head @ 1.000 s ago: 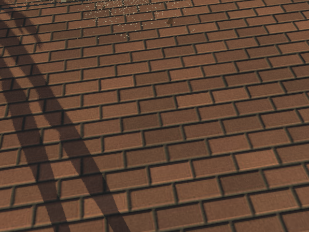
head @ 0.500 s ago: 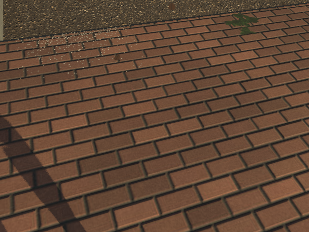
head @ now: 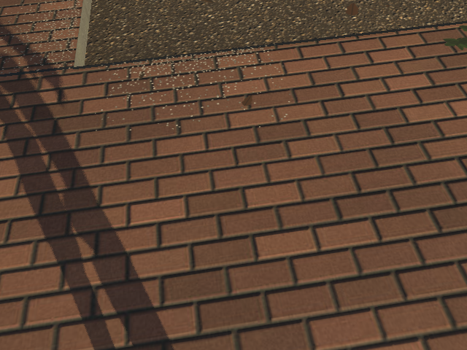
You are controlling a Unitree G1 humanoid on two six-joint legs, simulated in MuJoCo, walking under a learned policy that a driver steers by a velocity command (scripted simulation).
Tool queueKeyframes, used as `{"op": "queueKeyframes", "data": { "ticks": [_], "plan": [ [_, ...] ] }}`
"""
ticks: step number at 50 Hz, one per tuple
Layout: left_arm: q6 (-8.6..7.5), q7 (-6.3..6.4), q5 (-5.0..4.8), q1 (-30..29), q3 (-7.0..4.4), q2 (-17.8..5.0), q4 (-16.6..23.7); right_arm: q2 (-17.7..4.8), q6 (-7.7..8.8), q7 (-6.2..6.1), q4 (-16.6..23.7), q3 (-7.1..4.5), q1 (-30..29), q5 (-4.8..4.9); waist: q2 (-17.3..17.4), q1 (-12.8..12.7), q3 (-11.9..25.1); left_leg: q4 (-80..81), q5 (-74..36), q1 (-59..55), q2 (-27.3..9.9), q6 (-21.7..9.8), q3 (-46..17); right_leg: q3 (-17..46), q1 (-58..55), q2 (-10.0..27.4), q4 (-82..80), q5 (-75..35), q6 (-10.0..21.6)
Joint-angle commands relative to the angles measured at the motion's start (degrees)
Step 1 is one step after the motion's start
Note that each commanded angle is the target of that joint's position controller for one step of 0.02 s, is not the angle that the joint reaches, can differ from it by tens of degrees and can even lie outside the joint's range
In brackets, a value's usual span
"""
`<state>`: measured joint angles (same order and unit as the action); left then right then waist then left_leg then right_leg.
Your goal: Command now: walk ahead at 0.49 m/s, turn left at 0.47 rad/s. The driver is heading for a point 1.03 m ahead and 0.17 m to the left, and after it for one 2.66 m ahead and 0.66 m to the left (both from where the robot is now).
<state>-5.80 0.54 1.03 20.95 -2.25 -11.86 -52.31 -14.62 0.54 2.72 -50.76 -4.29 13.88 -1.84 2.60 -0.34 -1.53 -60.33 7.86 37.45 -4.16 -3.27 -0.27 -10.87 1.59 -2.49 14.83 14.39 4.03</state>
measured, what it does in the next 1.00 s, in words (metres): walks ahead, turning left: left foot, then right foot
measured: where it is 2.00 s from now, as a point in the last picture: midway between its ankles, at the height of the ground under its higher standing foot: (179, 214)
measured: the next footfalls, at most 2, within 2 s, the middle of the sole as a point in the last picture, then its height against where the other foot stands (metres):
left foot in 0.24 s outside the picture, level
right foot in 0.76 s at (246, 302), level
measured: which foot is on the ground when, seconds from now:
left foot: up 0.00-0.22, down 0.24-0.78, up 0.80-1.00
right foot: down 0.00-0.22, up 0.24-0.74, down 0.76-1.00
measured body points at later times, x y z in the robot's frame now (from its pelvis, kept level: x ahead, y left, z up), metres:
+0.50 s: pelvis +0.27 +0.05 +0.00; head +0.30 +0.07 +0.45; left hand +0.35 +0.33 -0.12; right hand +0.37 -0.22 -0.13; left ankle +0.24 +0.08 -0.74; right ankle +0.40 -0.11 -0.67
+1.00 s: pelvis +0.57 +0.08 +0.00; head +0.59 +0.07 +0.45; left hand +0.49 +0.34 -0.12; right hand +0.75 -0.12 -0.13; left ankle +0.51 +0.20 -0.67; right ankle +0.60 +0.01 -0.74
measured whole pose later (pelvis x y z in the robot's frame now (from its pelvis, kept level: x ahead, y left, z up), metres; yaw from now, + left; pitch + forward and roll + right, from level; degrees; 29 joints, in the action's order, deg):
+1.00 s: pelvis +0.57 +0.08 +0.00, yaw +24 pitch +0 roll +0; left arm -4.8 -0.7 0.8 19.4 -2.3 -13.8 -50.0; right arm -15.7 2.2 1.6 -48.0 -2.4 14.3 -2.3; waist 2.6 -0.4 -2.0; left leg -61.8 15.7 29.3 -1.0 -3.0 -2.8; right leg -3.5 9.4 -3.7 19.2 10.3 4.6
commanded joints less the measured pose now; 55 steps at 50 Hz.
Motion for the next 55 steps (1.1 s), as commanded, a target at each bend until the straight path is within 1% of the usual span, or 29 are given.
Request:
{"op": "queueKeyframes", "data": {
  "ticks": [1, 5, 7, 9, 10, 11, 12, 13, 14, 15, 16, 17, 19, 22, 27, 33, 34, 36, 37, 38, 39, 40, 41, 42, 43, 45, 48, 52, 55],
  "plan": [
    [-0.98, 0.26, 0.02, 0.08, -0.6, -4.61, 2.01, 0.48, 0.47, 0.9, 4.9, 0.82, -4.96, 0.07, -6.62, 0.44, -4.26, 7.29, -6.64, 3.15, -0.21, 0.44, 1.91, 3.26, 2.74, 14.2, -6.28, -27.35, 2.3],
    [-0.65, 0.98, -0.08, 3.42, -0.84, -6.73, 0.04, 0.84, 0.61, 1.56, 8.22, 1.89, -12.9, -0.1, -6.15, -1.21, -5.29, 20.46, -8.26, -1.37, 1.58, -1.42, 7.34, -0.4, -1.02, 15.57, -5.33, -35.94, 1.52],
    [-0.16, 1.49, 0.0, 4.04, -1.05, -8.15, -0.63, -0.28, 0.54, 1.32, 8.62, 1.67, -12.43, -0.23, -6.62, -0.31, -3.51, 23.22, -4.81, -4.96, 4.18, -3.49, 9.34, -2.22, -5.35, 16.33, -0.51, -49.95, 0.87],
    [0.7, 2.15, 0.23, 3.64, -1.53, -10.11, -0.87, -1.87, 0.34, 0.73, 7.65, 1.07, -7.84, -0.37, -8.54, 2.16, 0.09, 23.45, 1.44, -10.67, 7.63, -6.17, 10.81, -3.43, -8.72, 17.15, 8.86, -64.68, 0.66],
    [1.35, 2.21, 0.47, 3.13, -1.81, -11.07, -0.66, -3.13, 0.49, 0.45, 6.5, 0.45, -3.22, -0.38, -8.9, 4.27, 2.9, 24.59, 4.21, -15.99, 9.03, -7.77, 10.3, -3.47, -8.4, 17.66, 16.84, -65.91, 1.18],
    [1.84, 1.95, 0.5, 2.79, -1.99, -11.63, -0.26, -4.95, 0.92, 0.02, 4.6, -0.51, 3.12, -0.61, -8.07, 6.95, 6.47, 28.08, 5.19, -24.63, 10.25, -9.47, 8.71, -3.3, -5.11, 17.57, 27.59, -59.26, 1.4],
    [1.93, 1.44, 0.4, 1.84, -1.98, -11.33, 0.9, -8.52, 1.14, -0.89, 2.57, -2.06, 10.66, -1.24, -3.62, 10.71, 10.36, 32.68, 8.6, -37.02, 5.63, -12.2, 0.93, -4.14, 5.05, 15.45, 44.14, -42.71, 0.19],
    [1.67, 0.09, 0.06, 5.01, -0.54, -3.45, 4.48, -14.74, 0.81, -1.65, 3.49, -3.52, 8.28, -1.23, 9.91, 4.58, 13.63, 33.61, 5.97, -54.7, -12.37, -20.67, -28.33, -1.58, 31.55, 4.38, 65.56, 15.45, -3.0],
    [0.91, -0.26, 0.06, -2.16, -1.42, -8.39, 7.19, -14.92, 0.15, -1.68, 4.23, -3.71, 10.5, 0.74, 2.59, 8.1, 16.74, 42.44, 8.92, -55.58, -15.27, -23.95, -43.27, 11.41, 39.85, 0.74, 72.09, 15.59, -3.1],
    [0.03, -0.54, -0.3, -6.6, -1.22, -8.36, 8.8, -12.81, 0.02, -2.23, 3.68, -3.16, 6.91, 1.12, -0.73, 6.39, 7.48, 45.12, 7.69, -48.79, -14.39, -21.3, -34.37, 13.69, 43.94, 4.97, 68.34, 8.22, -2.54],
    [-0.55, -0.52, -0.42, -6.03, -1.1, -8.52, 8.57, -9.86, 0.24, -2.36, 3.71, -2.43, 4.32, 1.4, -3.92, 3.69, 2.68, 46.42, 1.59, -40.59, -12.27, -18.59, -28.93, 13.03, 40.86, 6.96, 62.3, 4.34, -2.52],
    [-0.17, -0.36, 0.14, -5.3, -1.19, -8.33, 7.83, -8.16, 0.76, -2.51, 3.98, -1.93, 1.9, 1.3, -5.74, 1.19, 0.26, 46.76, -5.64, -34.91, -9.0, -16.19, -23.81, 13.1, 37.16, 8.32, 58.13, 3.42, -3.02],
    [2.15, -0.6, 1.76, -2.87, -1.0, -7.39, 7.52, -6.53, 1.99, -2.64, 4.27, -1.14, 0.61, 1.77, -4.72, -1.48, 1.11, 47.42, -14.33, -29.2, -5.13, -14.79, -17.7, 13.12, 31.04, 9.1, 53.52, 3.62, -4.8],
    [3.93, -1.17, 1.98, -5.86, -0.71, -6.15, 9.31, -8.71, 3.16, -2.34, 3.6, -1.56, 3.37, 1.89, -3.09, -1.43, 0.85, 48.1, -17.9, -26.7, -2.16, -13.81, -14.56, 11.26, 31.98, 9.0, 47.25, 0.17, -6.66],
    [4.2, -1.54, 1.56, -17.56, -0.41, -6.45, 13.5, -8.89, 2.9, -2.4, 2.74, -1.59, 9.86, 1.85, 0.24, 3.08, -0.58, 47.8, -17.01, -31.76, -0.56, -10.33, -15.26, 10.67, 38.06, 7.97, 33.87, -10.85, -7.47],
    [3.0, -2.35, 0.94, -26.07, 0.5, -6.2, 16.5, -8.25, 3.22, -3.32, 1.23, -0.81, 15.17, 1.0, 1.54, 6.61, -1.51, 45.35, -24.54, -40.18, -3.08, -8.95, -15.75, 9.08, 36.24, 5.14, 21.24, -14.06, -4.39],
    [2.76, -2.36, 0.85, -25.64, 0.39, -6.7, 16.66, -8.78, 3.33, -3.54, 1.23, -0.83, 14.72, 0.83, 1.9, 5.91, -1.66, 44.75, -26.15, -40.83, -4.03, -8.47, -16.16, 9.36, 34.16, 4.72, 19.45, -12.95, -3.4],
    [2.31, -1.95, 0.74, -19.41, -0.32, -8.52, 14.98, -10.14, 3.67, -3.8, 1.63, -0.96, 11.83, 0.72, 2.59, 2.26, -0.36, 40.74, -35.65, -39.96, -4.42, -6.43, -15.24, 9.1, 24.28, 2.5, 15.95, -8.54, -1.15],
    [1.98, -1.4, 0.59, -13.15, -1.01, -9.9, 12.94, -10.79, 3.82, -3.68, 1.52, -1.04, 11.08, 0.56, 2.3, -0.46, 2.58, 34.14, -42.51, -39.92, -3.38, -5.59, -14.18, 8.4, 16.89, 0.58, 14.67, -6.2, -0.02],
    [1.38, -0.7, 0.77, -4.63, -1.64, -11.17, 10.53, -10.63, 3.98, -3.36, 1.46, -0.9, 10.26, 0.66, 0.31, -4.8, 7.03, 23.51, -40.68, -36.64, -0.72, -4.57, -11.55, 9.07, 5.88, 1.63, 11.63, -7.97, 1.52],
    [1.0, 0.26, 2.06, 4.59, -2.5, -15.0, 9.63, -7.04, 4.26, -3.06, 3.08, 0.13, 11.11, 0.91, -5.17, -7.63, 14.76, 7.31, -22.83, -27.51, 2.42, -3.65, -9.27, 22.51, -7.64, 14.0, 11.39, -0.07, 4.24],
    [1.55, -0.09, 2.54, 5.53, -4.0, -20.1, 8.45, -3.07, 3.98, -2.81, 2.96, 0.65, 19.95, 2.96, -20.2, -3.11, 19.7, -10.23, 20.16, -9.92, 13.22, -1.16, -4.55, 50.96, -18.51, 27.36, 4.36, 2.32, 12.42],
    [2.21, -0.78, 0.71, 1.38, -3.08, -14.67, 8.92, -7.55, 3.61, -3.21, 1.92, 0.2, 16.68, 0.75, -9.93, -2.21, 13.15, -14.28, 19.32, -4.2, 9.56, -2.0, -8.15, 53.59, -12.55, 25.05, 1.0, 8.37, 11.42],
    [2.18, -0.97, 0.15, -3.76, -2.2, -10.82, 9.67, -7.56, 3.59, -2.82, 2.77, 0.1, 11.5, 0.63, -5.3, -1.14, 5.38, -13.01, 13.88, -3.63, 7.2, -1.86, -7.78, 43.28, -4.44, 22.91, 0.34, 7.07, 10.38],
    [1.89, -1.16, 0.52, -5.81, -1.64, -8.62, 9.42, -6.63, 3.66, -2.48, 3.55, 0.49, 8.4, 0.58, -2.97, -0.64, 2.43, -10.39, 10.99, -4.51, 5.37, -1.7, -6.99, 36.54, 0.52, 20.02, -0.88, 0.4, 9.09],
    [1.2, -0.95, 0.28, -5.32, -1.04, -7.25, 7.65, -5.52, 2.68, -1.69, 3.8, 0.77, 7.84, -0.22, -6.52, 1.18, 1.11, -6.3, 9.7, -7.29, 3.18, -0.87, -5.56, 27.65, 5.28, 15.73, -2.67, -8.81, 7.07],
    [-0.12, -1.28, -0.45, -1.85, -1.15, -7.78, 5.21, -4.16, 1.72, -0.97, 3.82, 1.21, 6.94, -0.64, -7.39, 1.83, 1.24, -3.43, 8.2, -6.22, 2.25, 0.37, -3.29, 22.92, 5.47, 14.47, -4.52, -17.02, 7.77],
    [-0.02, -1.29, -0.85, 2.03, -1.1, -7.73, 2.83, -3.11, 1.62, -0.5, 7.21, 2.09, -3.79, -0.78, -6.82, 0.03, -1.83, 5.85, 0.8, 0.26, -0.74, 2.4, 0.4, 18.89, 4.5, 12.51, -7.58, -19.82, 7.89],
    [0.24, -1.2, -0.99, 4.8, -1.21, -8.33, 1.35, -1.45, 1.99, -0.33, 9.36, 3.14, -10.64, -0.4, -6.76, -1.54, -2.32, 17.04, -4.28, -2.48, 0.26, 3.68, 2.35, 17.28, 4.7, 10.73, -6.43, -24.07, 7.14]
  ]
}}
